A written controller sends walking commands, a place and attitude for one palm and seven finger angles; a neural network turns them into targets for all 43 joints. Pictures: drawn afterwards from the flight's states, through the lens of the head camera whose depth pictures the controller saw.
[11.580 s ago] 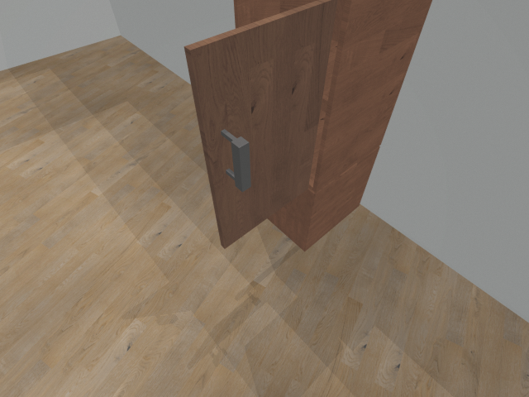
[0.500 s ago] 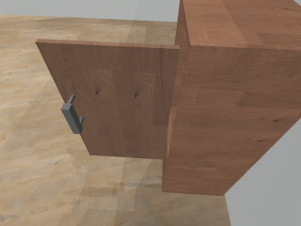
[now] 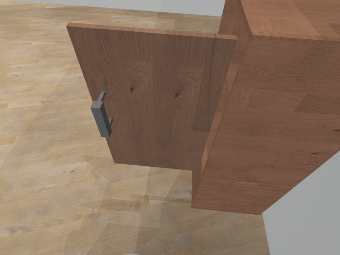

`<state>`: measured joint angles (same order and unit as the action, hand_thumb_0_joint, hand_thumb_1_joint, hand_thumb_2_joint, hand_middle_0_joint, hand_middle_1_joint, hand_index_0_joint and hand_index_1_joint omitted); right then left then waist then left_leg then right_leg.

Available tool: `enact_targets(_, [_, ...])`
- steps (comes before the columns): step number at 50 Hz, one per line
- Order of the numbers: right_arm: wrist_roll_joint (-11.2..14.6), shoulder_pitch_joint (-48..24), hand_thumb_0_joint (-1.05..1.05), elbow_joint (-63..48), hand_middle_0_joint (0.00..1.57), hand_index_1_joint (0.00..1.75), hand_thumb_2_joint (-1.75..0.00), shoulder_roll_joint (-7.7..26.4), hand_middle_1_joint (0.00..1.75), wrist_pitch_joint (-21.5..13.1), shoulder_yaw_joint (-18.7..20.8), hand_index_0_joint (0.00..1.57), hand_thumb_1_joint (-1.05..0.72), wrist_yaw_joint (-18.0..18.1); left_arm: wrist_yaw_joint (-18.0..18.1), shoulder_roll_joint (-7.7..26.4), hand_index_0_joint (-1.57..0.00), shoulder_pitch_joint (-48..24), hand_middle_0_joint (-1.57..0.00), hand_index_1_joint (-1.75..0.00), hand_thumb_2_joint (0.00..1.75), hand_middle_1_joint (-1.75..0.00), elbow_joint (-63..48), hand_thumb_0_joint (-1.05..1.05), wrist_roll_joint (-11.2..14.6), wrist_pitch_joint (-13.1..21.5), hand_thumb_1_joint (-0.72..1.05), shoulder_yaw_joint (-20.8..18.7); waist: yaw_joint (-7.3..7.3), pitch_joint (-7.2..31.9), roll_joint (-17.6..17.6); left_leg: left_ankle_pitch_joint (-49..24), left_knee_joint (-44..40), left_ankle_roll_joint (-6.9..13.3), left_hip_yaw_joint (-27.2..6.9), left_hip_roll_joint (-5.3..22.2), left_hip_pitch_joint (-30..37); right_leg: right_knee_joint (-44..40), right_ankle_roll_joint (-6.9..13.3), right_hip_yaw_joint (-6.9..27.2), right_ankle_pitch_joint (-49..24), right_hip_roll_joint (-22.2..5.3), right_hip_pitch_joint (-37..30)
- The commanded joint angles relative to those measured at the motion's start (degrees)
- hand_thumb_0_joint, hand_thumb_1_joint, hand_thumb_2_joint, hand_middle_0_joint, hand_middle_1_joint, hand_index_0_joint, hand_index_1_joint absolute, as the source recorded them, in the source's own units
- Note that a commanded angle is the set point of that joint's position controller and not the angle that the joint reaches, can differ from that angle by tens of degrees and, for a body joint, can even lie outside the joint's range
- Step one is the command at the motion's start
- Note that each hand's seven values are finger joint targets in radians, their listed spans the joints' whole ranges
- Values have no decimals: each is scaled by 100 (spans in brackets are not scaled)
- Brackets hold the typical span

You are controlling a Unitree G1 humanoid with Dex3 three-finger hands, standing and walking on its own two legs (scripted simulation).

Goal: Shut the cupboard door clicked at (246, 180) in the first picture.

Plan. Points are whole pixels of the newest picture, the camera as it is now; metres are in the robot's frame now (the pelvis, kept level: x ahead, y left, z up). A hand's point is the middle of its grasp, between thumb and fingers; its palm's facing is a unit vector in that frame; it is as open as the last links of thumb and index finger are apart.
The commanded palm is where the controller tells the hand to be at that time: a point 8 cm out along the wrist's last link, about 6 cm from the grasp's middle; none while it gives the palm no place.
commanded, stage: come to a stop and stand still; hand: left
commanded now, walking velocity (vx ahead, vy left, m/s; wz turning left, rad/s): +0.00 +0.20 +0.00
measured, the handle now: (104, 114) +0.47 +0.24 +0.02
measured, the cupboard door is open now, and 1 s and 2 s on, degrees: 90 90 90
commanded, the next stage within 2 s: look again from close up in 1.16 s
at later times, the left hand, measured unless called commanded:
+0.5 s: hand out of the picture -0.02 +0.18 -0.17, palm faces +0.06 -0.99 -0.13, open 7.4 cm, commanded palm none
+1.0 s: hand out of the picture +0.01 +0.22 -0.16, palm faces +0.00 -0.98 -0.21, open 7.4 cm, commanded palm none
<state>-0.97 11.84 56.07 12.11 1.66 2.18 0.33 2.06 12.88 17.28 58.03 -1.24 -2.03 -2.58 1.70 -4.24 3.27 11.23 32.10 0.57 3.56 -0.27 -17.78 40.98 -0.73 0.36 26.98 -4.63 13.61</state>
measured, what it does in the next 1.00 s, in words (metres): steps on the spot: right foot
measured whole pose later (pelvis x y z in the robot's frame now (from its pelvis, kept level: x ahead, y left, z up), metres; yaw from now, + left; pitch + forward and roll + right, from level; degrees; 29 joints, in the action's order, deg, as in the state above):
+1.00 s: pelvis +0.00 +0.05 +0.01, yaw +0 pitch +0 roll -1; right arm -0.7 16.7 61.9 9.2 -1.1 -0.2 1.4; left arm 2.8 7.9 16.9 62.8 -0.7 2.2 0.6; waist -0.9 -2.2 -1.6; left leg 16.4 31.2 0.9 2.4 0.9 -14.3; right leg 28.2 0.8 -3.1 19.1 0.2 8.5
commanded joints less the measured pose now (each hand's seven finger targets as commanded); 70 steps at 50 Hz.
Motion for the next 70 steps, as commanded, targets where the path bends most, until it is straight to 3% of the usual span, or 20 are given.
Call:
enact_targets(1, [-63, 366, 0, -408, 20, 30, -90, 967, 30, 0, 171, 20, -90, 51, 104, 388, -20, -127, -20, -30, 90, -30, -589, 0, 10, -19, 90, -139, -205, 370, -1705, -521, -1573, 1421, -2143, 1750, 153, 2710, 243, -127, 1126, 287, 1350])
enact_targets(4, [-110, -132, 0, -570, 20, 30, -90, 745, 30, -55, 86, 20, -90, 56, 24, 141, -20, 322, -20, -30, 90, -30, -386, 0, -6, 26, 90, -32, 47, 470, -945, 489, -1630, 1126, -1705, 1381, -449, 1871, 240, -249, 526, 137, 609])
enact_targets(8, [-64, 141, 0, -223, 20, 30, -90, 570, 30, -96, 34, 20, -90, 56, -47, 29, -20, 927, -20, -30, 90, -30, -44, 0, -13, 171, 90, 79, 123, 422, -311, 1878, -1569, 627, -1380, 965, -703, -1334, 284, -250, -322, 312, -855])
enact_targets(9, [-10, 123, 0, -216, 20, 30, -90, 332, 30, -79, -4, 20, -90, 34, -28, 229, -20, 996, -20, -30, 90, -30, -25, 0, -56, 200, 90, 67, 144, 91, 290, 1996, -882, 296, -956, 463, -1099, -2355, 469, 766, 414, -194, -794])
enact_targets(10, [24, 51, 0, -289, 20, 30, -90, 119, 30, -50, -47, 20, -90, 3, -37, 570, -20, 908, -20, -30, 90, -30, -67, 0, -58, 203, 90, 24, 81, -121, 989, 1546, 102, -16, -291, -43, -1056, -3271, 856, 1927, 1655, -1115, -123])
enact_targets(11, [-36, -26, 0, -265, 20, 30, -90, 140, 30, -32, -15, 20, -90, -13, -15, 704, -20, 523, -20, -30, 90, -30, -178, 0, -10, 248, 90, -9, -8, -235, 898, 1235, 802, -63, -210, 47, -598, -3712, 1096, 2417, 2030, -1514, 609])
enact_targets(14, [-25, 150, 0, 16, 20, 30, -90, 116, 30, -156, -45, 20, -90, -43, -39, 415, -20, 170, -20, -30, 90, -30, -160, 0, 2, 381, 90, 6, -186, -337, 580, 933, 990, -11, -262, 208, -532, -3071, 1054, 1291, -217, -852, 260])
enact_targets(17, [-1, 391, 0, 251, 20, 30, -90, -124, 30, -275, -142, 20, -90, 17, -65, 355, -20, 320, -20, -30, 90, -30, -6, 0, 19, 390, 90, 23, -198, -109, 179, 391, -442, -92, -14, 110, 380, -2312, 829, 602, -1637, -496, 99])
enact_targets(20, [-10, 717, 0, 504, 20, 30, -90, 193, 30, -423, -161, 20, -90, 138, -77, 66, -20, 604, -20, -30, 90, -30, 163, 0, 47, 377, 90, 90, -91, 271, -702, -1336, -950, 171, -699, 779, 1113, -1575, 363, 145, -1613, 53, 124])
enact_targets(21, [2, 748, 0, 533, 20, 30, -90, 257, 30, -404, -140, 20, -90, 169, -66, -2, -20, 618, -20, -30, 90, -30, 188, 0, 24, 369, 90, 91, -91, 191, -511, -1475, -838, 230, -727, 905, 953, -1648, 317, 114, -1408, 123, 41])
enact_targets(23, [33, 632, 0, 662, 20, 30, -90, 162, 30, -401, -203, 20, -90, 199, -50, 28, -20, 546, -20, -30, 90, -30, 354, 0, 64, 330, 90, 108, -52, 176, -1117, -1785, -1019, 289, -789, 875, 841, -1655, 230, 1, -1589, 66, -270])
enact_targets(26, [50, 657, 0, 753, 20, 30, -90, 35, 30, -391, -212, 20, -90, 249, -34, 9, -20, 569, -20, -30, 90, -30, 517, 0, 64, 339, 90, 123, -45, 146, -517, -1923, -903, 185, -587, 705, 928, -1867, 243, 65, -2354, -39, -482])
enact_targets(42, [45, 824, 0, 923, 20, 30, -90, -71, 30, -347, -230, 20, -90, 245, 17, -14, -20, 491, -20, -30, 90, -30, 572, 0, 65, 325, 90, 157, -68, 34, -317, -1234, -1206, 97, -568, 575, 899, -2160, 248, 36, -2429, -169, -617])
enact_targets(43, [94, 234, 0, 516, 20, 30, -90, 258, 30, -421, -182, 20, -90, 142, 248, 115, -20, 814, -20, -30, 90, -30, 697, 0, -29, 521, 90, 215, 45, -20, -534, -1838, 151, -33, -366, 585, 645, -2118, 143, 482, -4693, -432, -262])
enact_targets(44, [39, 652, 0, 365, 20, 30, -90, -27, 30, -356, -186, 20, -90, 105, 215, 361, -20, 480, -20, -30, 90, -30, 384, 0, 29, 535, 90, 155, -337, 221, -603, -209, -79, 16, -468, 458, 492, -1914, 359, 485, -4057, -607, -411])
enact_targets(45, [33, 853, 0, 415, 20, 30, -90, -23, 30, -330, -179, 20, -90, 96, 167, 261, -20, 219, -20, -30, 90, -30, 295, 0, 44, 521, 90, 210, -385, 293, -508, 5, -295, 30, -512, 476, 436, -1801, 443, 353, -2820, -402, -284])
enact_targets(46, [-11, 944, 0, 400, 20, 30, -90, -25, 30, -380, -197, 20, -90, 85, 141, 183, -20, 251, -20, -30, 90, -30, 254, 0, 29, 542, 90, 195, -309, 466, -771, -748, -316, 60, -503, 491, 527, -1604, 476, 222, -3216, -285, -440])
enact_targets(48, [18, 923, 0, 328, 20, 30, -90, 109, 30, -384, -199, 20, -90, 116, 116, 128, -20, 328, -20, -30, 90, -30, 242, 0, 63, 494, 90, 204, -274, 583, -511, -1071, -378, 143, -626, 559, 581, -1496, 444, 159, -2606, -128, -503])
enact_targets(54, [22, 707, 0, 214, 20, 30, -90, 222, 30, -334, -211, 20, -90, 106, 54, 126, -20, 267, -20, -30, 90, -30, 190, 0, 57, 347, 90, 245, -192, -185, -279, -27, -883, 204, -744, 501, 246, -1712, 357, 224, -1050, 16, -32])
enact_targets(70, [46, 557, 0, 505, 20, 30, -90, 318, 30, -374, -236, 20, -90, 122, 30, 284, -20, 342, -20, -30, 90, -30, 299, 0, 67, 356, 90, 263, -131, 139, -316, -762, -993, 182, -556, 549, 761, -1825, 272, 289, -1927, -103, -240])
